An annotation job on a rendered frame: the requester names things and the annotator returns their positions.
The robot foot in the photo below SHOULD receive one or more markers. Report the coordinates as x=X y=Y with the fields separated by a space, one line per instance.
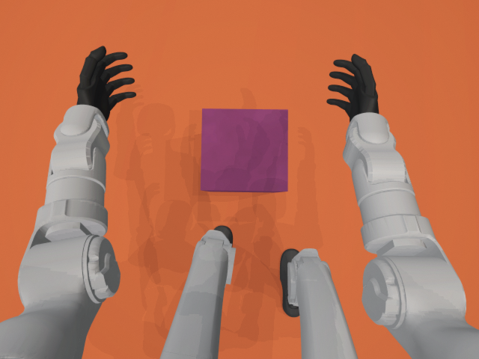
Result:
x=286 y=257
x=226 y=231

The right robot hand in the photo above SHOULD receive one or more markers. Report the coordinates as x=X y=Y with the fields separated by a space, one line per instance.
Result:
x=363 y=96

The robot left upper arm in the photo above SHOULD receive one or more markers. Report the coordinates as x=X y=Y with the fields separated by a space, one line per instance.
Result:
x=63 y=285

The right robot foot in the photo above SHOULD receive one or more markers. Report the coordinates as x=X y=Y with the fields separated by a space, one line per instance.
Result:
x=286 y=257

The carton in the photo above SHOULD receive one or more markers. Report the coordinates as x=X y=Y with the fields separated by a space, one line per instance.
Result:
x=244 y=150

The left robot hand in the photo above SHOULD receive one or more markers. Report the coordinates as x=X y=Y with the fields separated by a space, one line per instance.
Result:
x=93 y=88

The left robot foot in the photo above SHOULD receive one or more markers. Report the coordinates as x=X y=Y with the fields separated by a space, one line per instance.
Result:
x=226 y=231

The robot left forearm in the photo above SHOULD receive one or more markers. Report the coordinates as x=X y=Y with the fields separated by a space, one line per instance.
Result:
x=76 y=183

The robot right upper arm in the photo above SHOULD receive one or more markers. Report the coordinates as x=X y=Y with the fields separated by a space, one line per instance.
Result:
x=421 y=302

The robot right forearm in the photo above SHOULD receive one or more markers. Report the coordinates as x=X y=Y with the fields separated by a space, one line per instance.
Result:
x=392 y=222

